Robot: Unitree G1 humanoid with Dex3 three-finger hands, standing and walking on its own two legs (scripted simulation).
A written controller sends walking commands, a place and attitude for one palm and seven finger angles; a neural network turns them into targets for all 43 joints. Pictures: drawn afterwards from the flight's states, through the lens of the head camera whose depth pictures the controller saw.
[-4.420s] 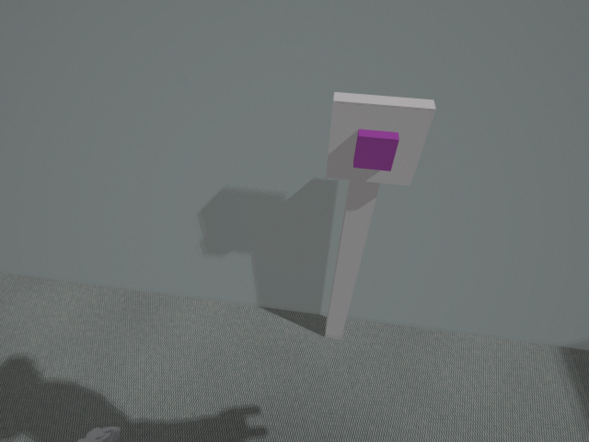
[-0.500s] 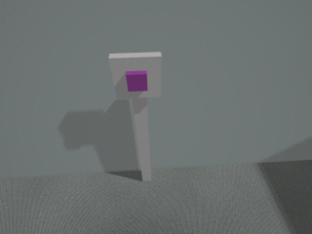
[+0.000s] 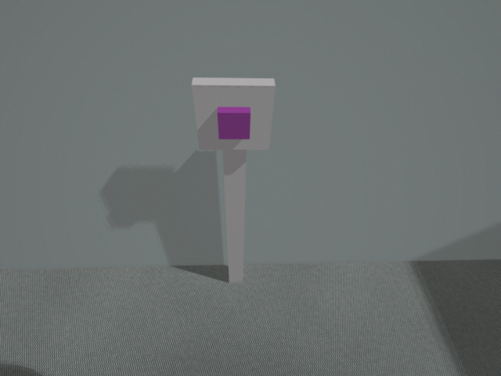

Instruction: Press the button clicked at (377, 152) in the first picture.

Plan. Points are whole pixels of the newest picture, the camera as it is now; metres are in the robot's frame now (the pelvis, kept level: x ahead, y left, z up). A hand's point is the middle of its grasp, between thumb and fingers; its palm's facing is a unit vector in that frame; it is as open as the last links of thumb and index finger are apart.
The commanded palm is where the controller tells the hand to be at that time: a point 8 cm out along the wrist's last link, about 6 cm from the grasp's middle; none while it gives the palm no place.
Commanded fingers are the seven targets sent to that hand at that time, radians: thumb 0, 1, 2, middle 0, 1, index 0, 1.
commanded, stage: come to a stop and stand still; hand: left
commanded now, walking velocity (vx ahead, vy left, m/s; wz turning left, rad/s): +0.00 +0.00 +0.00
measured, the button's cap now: (234, 122) +0.59 +0.08 +0.09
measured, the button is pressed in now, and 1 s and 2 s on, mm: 0 0 0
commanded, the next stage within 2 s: look again from close up in 0.08 s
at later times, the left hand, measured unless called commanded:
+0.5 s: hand out of the picture +0.06 +0.23 -0.17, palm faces +0.03 -0.96 -0.29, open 7.4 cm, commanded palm none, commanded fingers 0.00 0.90 0.90 -0.20 -0.30 -0.20 -0.30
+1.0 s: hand out of the picture -0.01 +0.20 -0.17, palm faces +0.01 -0.97 -0.24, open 7.4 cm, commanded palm none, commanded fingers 0.00 0.90 0.90 -0.20 -0.30 -0.20 -0.30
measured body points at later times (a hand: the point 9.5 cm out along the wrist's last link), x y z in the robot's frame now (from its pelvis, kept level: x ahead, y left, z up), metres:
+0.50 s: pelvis +0.00 +0.01 -0.01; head -0.02 +0.01 +0.44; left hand +0.06 +0.28 -0.15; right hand +0.07 -0.26 -0.15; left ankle +0.02 +0.11 -0.74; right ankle +0.01 -0.13 -0.74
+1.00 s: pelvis -0.02 +0.00 +0.00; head -0.03 +0.00 +0.45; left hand -0.01 +0.25 -0.15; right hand +0.01 -0.25 -0.15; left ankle +0.02 +0.11 -0.74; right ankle +0.01 -0.13 -0.74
